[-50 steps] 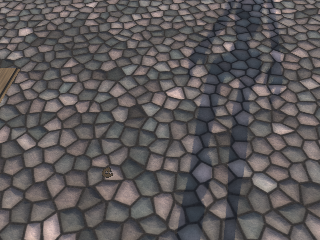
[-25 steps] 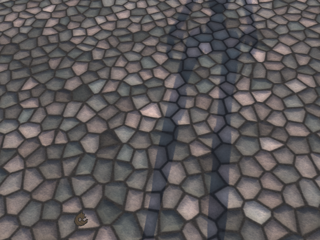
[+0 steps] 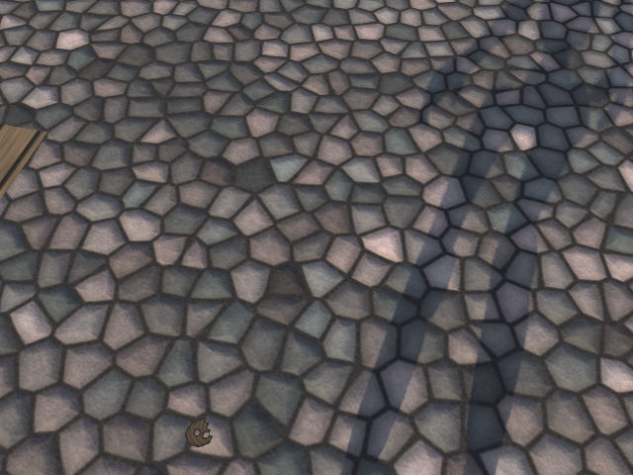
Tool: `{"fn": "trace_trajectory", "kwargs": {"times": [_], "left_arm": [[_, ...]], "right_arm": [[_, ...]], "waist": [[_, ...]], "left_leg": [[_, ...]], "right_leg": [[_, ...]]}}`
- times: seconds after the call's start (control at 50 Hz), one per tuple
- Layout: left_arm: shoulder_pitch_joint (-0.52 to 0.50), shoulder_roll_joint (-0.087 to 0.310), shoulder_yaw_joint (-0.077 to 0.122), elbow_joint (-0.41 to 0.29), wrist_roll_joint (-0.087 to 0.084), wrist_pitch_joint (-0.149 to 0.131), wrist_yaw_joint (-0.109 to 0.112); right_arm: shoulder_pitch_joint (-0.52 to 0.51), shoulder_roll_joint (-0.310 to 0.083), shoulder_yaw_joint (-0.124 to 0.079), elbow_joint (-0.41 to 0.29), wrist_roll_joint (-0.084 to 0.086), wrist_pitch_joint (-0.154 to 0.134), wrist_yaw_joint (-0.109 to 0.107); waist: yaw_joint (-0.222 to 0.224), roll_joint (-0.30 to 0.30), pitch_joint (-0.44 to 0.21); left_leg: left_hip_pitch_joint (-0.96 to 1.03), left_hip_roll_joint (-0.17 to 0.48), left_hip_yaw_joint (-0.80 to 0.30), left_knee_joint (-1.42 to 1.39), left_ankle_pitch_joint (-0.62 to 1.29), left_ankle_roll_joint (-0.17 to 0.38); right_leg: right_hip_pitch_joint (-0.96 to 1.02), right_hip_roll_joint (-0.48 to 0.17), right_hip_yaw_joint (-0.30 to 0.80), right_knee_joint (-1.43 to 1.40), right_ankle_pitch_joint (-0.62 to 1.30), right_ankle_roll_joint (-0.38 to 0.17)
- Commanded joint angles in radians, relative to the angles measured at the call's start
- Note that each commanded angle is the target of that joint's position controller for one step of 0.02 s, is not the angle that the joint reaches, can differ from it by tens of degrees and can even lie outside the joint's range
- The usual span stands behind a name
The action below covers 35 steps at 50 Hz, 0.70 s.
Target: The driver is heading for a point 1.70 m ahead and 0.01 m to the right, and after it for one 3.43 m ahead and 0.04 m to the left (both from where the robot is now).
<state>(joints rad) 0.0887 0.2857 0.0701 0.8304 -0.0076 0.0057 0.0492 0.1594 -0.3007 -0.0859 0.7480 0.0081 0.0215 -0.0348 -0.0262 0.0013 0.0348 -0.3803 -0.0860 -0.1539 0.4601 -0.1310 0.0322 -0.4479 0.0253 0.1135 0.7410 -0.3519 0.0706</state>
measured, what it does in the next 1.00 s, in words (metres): steps on the spot: right foot, then left foot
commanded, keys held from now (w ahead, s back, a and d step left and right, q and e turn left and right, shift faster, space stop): q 0.20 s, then no key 0.80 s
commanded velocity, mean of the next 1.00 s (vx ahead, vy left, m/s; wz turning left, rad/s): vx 0.00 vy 0.00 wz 0.24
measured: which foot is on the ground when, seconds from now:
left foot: down 0.00-0.08, up 0.10-0.48, down 0.50-1.00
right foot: up 0.00-0.08, down 0.10-1.00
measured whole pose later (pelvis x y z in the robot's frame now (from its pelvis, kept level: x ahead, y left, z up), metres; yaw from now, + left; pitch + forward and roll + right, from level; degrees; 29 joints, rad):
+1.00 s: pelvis +0.01 +0.01 +0.00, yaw +13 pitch -1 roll +0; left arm 0.19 0.27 0.04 0.97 0.01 0.00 0.03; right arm 0.18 -0.24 -0.04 0.84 -0.01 0.01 -0.01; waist 0.02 0.00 0.03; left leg -0.18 -0.03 -0.02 0.49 -0.29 0.03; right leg -0.17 -0.06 -0.01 0.46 -0.27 0.06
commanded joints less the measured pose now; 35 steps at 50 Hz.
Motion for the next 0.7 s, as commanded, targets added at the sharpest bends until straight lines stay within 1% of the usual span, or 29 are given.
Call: {"fn": "trace_trajectory", "kwargs": {"times": [0.02, 0.04, 0.06, 0.08, 0.1, 0.12, 0.14, 0.16, 0.18, 0.2, 0.22, 0.24, 0.26, 0.3, 0.36, 0.4, 0.42, 0.46, 0.48, 0.5, 0.52, 0.54, 0.56, 0.58, 0.6, 0.62, 0.64, 0.66, 0.7], "left_arm": [[0.034, 0.092, 0.022, -0.053, -0.005, -0.028, -0.010], [0.060, 0.094, 0.025, -0.047, -0.007, -0.035, -0.016], [0.103, 0.096, 0.028, -0.034, -0.007, -0.042, -0.022], [0.137, 0.125, 0.038, -0.024, -0.002, -0.044, -0.024], [0.148, 0.196, 0.053, -0.031, 0.020, -0.039, -0.018], [0.108, 0.249, 0.061, -0.043, 0.058, -0.030, -0.019], [0.054, 0.193, 0.047, -0.078, 0.065, -0.035, -0.016], [0.004, 0.140, 0.034, -0.097, 0.050, -0.036, -0.011], [-0.020, 0.121, 0.028, -0.106, 0.032, -0.035, -0.008], [-0.016, 0.111, 0.023, -0.107, 0.016, -0.034, -0.004], [0.008, 0.112, 0.019, -0.101, 0.014, -0.030, 0.000], [0.037, 0.116, 0.019, -0.092, 0.017, -0.025, 0.002], [0.069, 0.122, 0.021, -0.084, 0.019, -0.021, 0.004], [0.109, 0.139, 0.026, -0.073, 0.018, -0.015, 0.006], [0.086, 0.171, 0.034, -0.077, 0.010, -0.011, -0.004], [0.092, 0.183, 0.037, -0.070, 0.003, -0.009, -0.015], [0.093, 0.184, 0.036, -0.064, -0.003, -0.009, -0.019], [0.083, 0.167, 0.026, -0.052, -0.019, -0.008, -0.023], [0.128, 0.143, 0.017, -0.031, -0.017, -0.015, -0.027], [0.149, 0.089, -0.003, -0.038, 0.021, -0.027, -0.037], [0.178, 0.034, -0.019, -0.045, 0.042, -0.040, -0.045], [0.104, 0.078, -0.014, -0.056, 0.035, -0.035, -0.037], [0.080, 0.099, -0.008, -0.057, 0.023, -0.031, -0.034], [0.075, 0.094, -0.009, -0.048, 0.023, -0.028, -0.030], [0.078, 0.105, -0.008, -0.043, 0.029, -0.021, -0.026], [0.093, 0.115, -0.009, -0.041, 0.030, -0.017, -0.025], [0.112, 0.134, -0.005, -0.026, 0.026, -0.017, -0.027], [0.113, 0.133, -0.004, -0.013, 0.021, -0.018, -0.030], [0.106, 0.115, -0.007, 0.002, 0.023, -0.021, -0.029]], "right_arm": [[-0.019, -0.163, -0.040, -0.076, 0.002, 0.001, -0.006], [-0.031, -0.162, -0.039, -0.083, 0.005, 0.006, -0.008], [-0.048, -0.157, -0.037, -0.091, 0.011, 0.012, -0.010], [-0.034, -0.136, -0.030, -0.096, 0.014, 0.017, -0.013], [0.006, -0.078, -0.015, -0.101, 0.007, 0.019, -0.011], [0.004, -0.091, -0.023, -0.141, 0.011, 0.006, -0.005], [0.017, -0.174, -0.045, -0.124, -0.003, -0.005, 0.001], [0.041, -0.201, -0.060, -0.096, 0.006, -0.001, 0.003], [0.065, -0.177, -0.059, -0.072, 0.006, 0.012, -0.001], [0.068, -0.154, -0.053, -0.070, 0.002, 0.022, -0.003], [0.055, -0.124, -0.043, -0.077, 0.004, 0.025, 0.000], [0.033, -0.106, -0.036, -0.092, 0.009, 0.024, 0.002], [0.004, -0.091, -0.028, -0.109, 0.014, 0.021, 0.003], [-0.033, -0.074, -0.016, -0.131, 0.011, 0.016, 0.003], [-0.044, -0.053, 0.002, -0.143, 0.003, 0.013, 0.013], [-0.037, -0.068, 0.001, -0.139, 0.005, 0.015, 0.017], [-0.024, -0.072, -0.001, -0.133, 0.005, 0.016, 0.018], [0.038, -0.065, -0.003, -0.100, 0.002, 0.015, 0.023], [0.046, -0.090, -0.007, -0.100, -0.002, 0.016, 0.021], [0.073, -0.146, -0.016, -0.106, -0.010, 0.019, 0.010], [0.008, -0.159, -0.008, -0.121, -0.025, 0.023, 0.008], [-0.015, -0.091, 0.007, -0.122, -0.032, 0.009, 0.019], [-0.044, -0.069, 0.015, -0.111, -0.035, -0.004, 0.026], [-0.057, -0.075, 0.013, -0.103, -0.033, -0.013, 0.028], [-0.062, -0.079, 0.014, -0.098, -0.027, -0.021, 0.030], [-0.057, -0.079, 0.016, -0.088, -0.025, -0.026, 0.030], [-0.042, -0.066, 0.020, -0.084, -0.026, -0.026, 0.030], [-0.031, -0.057, 0.025, -0.077, -0.028, -0.026, 0.031], [-0.021, -0.065, 0.023, -0.063, -0.024, -0.029, 0.030]], "waist": [[0.012, 0.183, -0.155], [0.028, 0.183, -0.154], [0.055, 0.178, -0.151], [0.061, 0.147, -0.155], [0.029, -0.045, -0.166], [-0.003, -0.305, -0.113], [-0.001, -0.229, -0.102], [-0.018, -0.150, -0.094], [-0.025, -0.115, -0.079], [-0.011, -0.116, -0.067], [0.003, -0.117, -0.060], [0.018, -0.128, -0.056], [0.037, -0.143, -0.059], [0.065, -0.162, -0.080], [0.067, -0.185, -0.100], [0.072, -0.200, -0.099], [0.067, -0.197, -0.095], [0.024, -0.170, -0.086], [0.026, -0.132, -0.096], [0.046, 0.022, -0.168], [0.096, 0.208, -0.158], [0.044, 0.173, -0.152], [0.053, 0.157, -0.119], [0.055, 0.159, -0.108], [0.054, 0.167, -0.087], [0.060, 0.158, -0.078], [0.054, 0.120, -0.062], [0.049, 0.081, -0.043], [0.046, 0.047, -0.033]], "left_leg": [[0.151, 0.230, -0.305, -0.127, 0.028, 0.163], [0.148, 0.219, -0.314, -0.109, 0.041, 0.152], [0.126, 0.196, -0.308, -0.081, 0.042, 0.129], [0.071, 0.154, -0.281, -0.031, -0.022, 0.089], [-0.063, 0.054, -0.160, 0.173, -0.262, 0.034], [-0.240, -0.075, 0.001, 0.379, -0.491, -0.015], [-0.249, 0.004, -0.025, 0.583, -0.471, -0.043], [-0.240, 0.014, -0.017, 0.659, -0.402, -0.054], [-0.246, 0.021, 0.002, 0.704, -0.349, -0.073], [-0.274, 0.027, 0.008, 0.752, -0.303, -0.092], [-0.266, 0.026, 0.023, 0.766, -0.286, -0.104], [-0.264, 0.026, 0.045, 0.736, -0.270, -0.113], [-0.272, 0.029, 0.057, 0.684, -0.264, -0.121], [-0.255, 0.047, 0.065, 0.564, -0.274, -0.131], [-0.095, 0.081, 0.121, 0.369, -0.298, -0.122], [-0.007, 0.076, 0.159, 0.259, -0.282, -0.110], [0.030, 0.071, 0.169, 0.185, -0.245, -0.098], [0.176, 0.056, 0.193, -0.081, -0.042, -0.051], [0.289, 0.087, 0.143, -0.153, 0.075, -0.021], [0.444, 0.242, -0.033, -0.115, 0.351, 0.020], [0.401, 0.379, -0.138, -0.067, 0.512, 0.140], [0.304, 0.372, -0.142, -0.090, 0.356, 0.200], [0.279, 0.317, -0.102, -0.099, 0.248, 0.170], [0.259, 0.269, -0.065, -0.096, 0.163, 0.125], [0.231, 0.244, -0.047, -0.097, 0.123, 0.095], [0.203, 0.228, -0.037, -0.097, 0.086, 0.075], [0.179, 0.201, -0.014, -0.104, 0.030, 0.055], [0.174, 0.184, -0.002, -0.098, 0.005, 0.041], [0.182, 0.174, 0.006, -0.079, 0.039, 0.038]], "right_leg": [[0.065, 0.024, -0.024, -0.107, 0.015, -0.009], [0.105, 0.025, -0.031, -0.183, 0.046, -0.020], [0.178, 0.022, -0.046, -0.299, 0.122, -0.035], [0.273, -0.037, -0.018, -0.383, 0.182, -0.059], [0.377, -0.251, 0.174, -0.436, 0.215, -0.135], [0.325, -0.415, 0.415, -0.484, 0.381, -0.300], [0.291, -0.445, 0.401, -0.477, 0.415, -0.350], [0.280, -0.381, 0.279, -0.449, 0.425, -0.307], [0.289, -0.314, 0.184, -0.429, 0.409, -0.260], [0.307, -0.294, 0.138, -0.420, 0.422, -0.248], [0.301, -0.274, 0.099, -0.418, 0.462, -0.255], [0.311, -0.258, 0.066, -0.421, 0.483, -0.264], [0.350, -0.257, 0.055, -0.419, 0.502, -0.275], [0.417, -0.275, 0.053, -0.409, 0.531, -0.291], [0.375, -0.284, 0.019, -0.402, 0.551, -0.293], [0.350, -0.288, 0.020, -0.393, 0.565, -0.295], [0.346, -0.287, 0.023, -0.379, 0.562, -0.291], [0.300, -0.262, 0.003, -0.328, 0.527, -0.248], [0.238, -0.239, -0.014, -0.304, 0.449, -0.189], [0.139, -0.172, -0.082, -0.181, 0.239, -0.106], [0.060, -0.096, -0.143, -0.155, -0.075, -0.037], [0.113, -0.102, -0.111, -0.146, -0.107, -0.010], [0.127, -0.100, -0.112, -0.172, -0.032, -0.009], [0.155, -0.095, -0.112, -0.218, 0.071, -0.011], [0.184, -0.100, -0.101, -0.258, 0.163, -0.011], [0.225, -0.109, -0.093, -0.285, 0.235, -0.013], [0.240, -0.107, -0.103, -0.282, 0.236, -0.022], [0.243, -0.102, -0.110, -0.284, 0.225, -0.030], [0.249, -0.100, -0.106, -0.299, 0.244, -0.029]]}}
